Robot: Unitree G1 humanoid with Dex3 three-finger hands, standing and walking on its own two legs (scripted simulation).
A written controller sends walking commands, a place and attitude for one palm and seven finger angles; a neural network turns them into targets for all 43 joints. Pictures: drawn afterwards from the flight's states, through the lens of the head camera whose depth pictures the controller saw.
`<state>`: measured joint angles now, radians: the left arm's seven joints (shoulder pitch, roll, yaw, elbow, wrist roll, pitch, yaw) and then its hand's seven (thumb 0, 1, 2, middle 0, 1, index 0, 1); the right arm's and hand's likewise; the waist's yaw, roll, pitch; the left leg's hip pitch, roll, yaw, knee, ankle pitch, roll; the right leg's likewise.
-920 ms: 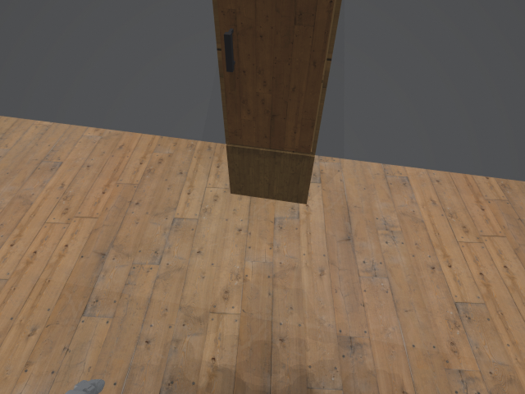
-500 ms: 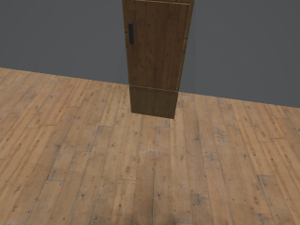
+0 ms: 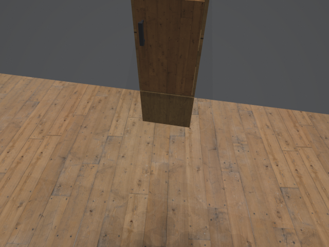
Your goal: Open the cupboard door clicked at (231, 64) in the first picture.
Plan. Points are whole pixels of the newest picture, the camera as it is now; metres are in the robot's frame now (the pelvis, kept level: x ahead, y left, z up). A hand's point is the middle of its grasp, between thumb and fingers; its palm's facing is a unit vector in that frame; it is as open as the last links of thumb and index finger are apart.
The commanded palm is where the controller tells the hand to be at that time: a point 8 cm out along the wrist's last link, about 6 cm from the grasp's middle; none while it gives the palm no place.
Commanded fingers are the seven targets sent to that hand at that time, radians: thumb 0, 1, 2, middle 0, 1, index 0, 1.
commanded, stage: look at it before walking up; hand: left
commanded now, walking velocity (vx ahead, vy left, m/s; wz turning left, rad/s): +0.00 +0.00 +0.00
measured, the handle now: (142, 32) +1.17 +0.19 +0.01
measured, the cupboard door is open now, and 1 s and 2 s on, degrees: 0 0 0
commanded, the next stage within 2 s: walk to a spot facing it in 0.52 s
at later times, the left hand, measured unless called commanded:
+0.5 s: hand out of the picture +0.08 +0.25 -0.16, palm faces -0.03 -0.94 -0.34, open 7.4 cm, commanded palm none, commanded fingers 0.00 0.90 0.90 -0.20 -0.30 -0.20 -0.30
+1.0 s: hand out of the picture +0.02 +0.24 -0.20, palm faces +0.15 -0.97 -0.18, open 7.4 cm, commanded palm none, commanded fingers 0.00 0.90 0.90 -0.20 -0.30 -0.20 -0.30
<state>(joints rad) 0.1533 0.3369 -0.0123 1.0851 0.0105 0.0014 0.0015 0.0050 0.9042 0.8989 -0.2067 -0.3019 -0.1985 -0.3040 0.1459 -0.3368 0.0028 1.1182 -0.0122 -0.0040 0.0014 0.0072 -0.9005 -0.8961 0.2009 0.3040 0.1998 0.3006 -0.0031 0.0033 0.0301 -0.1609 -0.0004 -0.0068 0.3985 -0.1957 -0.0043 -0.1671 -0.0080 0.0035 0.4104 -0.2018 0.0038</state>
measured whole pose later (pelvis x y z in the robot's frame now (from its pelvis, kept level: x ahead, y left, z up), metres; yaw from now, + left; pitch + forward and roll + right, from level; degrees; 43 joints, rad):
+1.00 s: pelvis +0.07 +0.05 -0.02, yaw +9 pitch -1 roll -1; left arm 0.35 0.23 0.02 1.07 0.02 0.02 0.00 0.00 0.90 0.90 -0.21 -0.30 -0.20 -0.30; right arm 0.33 -0.21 -0.03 1.05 -0.03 -0.03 0.02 0.01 -0.90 -0.90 0.20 0.30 0.20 0.30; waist -0.01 -0.04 0.02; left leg -0.30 0.02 0.12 0.65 -0.32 0.05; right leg -0.23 -0.10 -0.08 0.82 -0.49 0.02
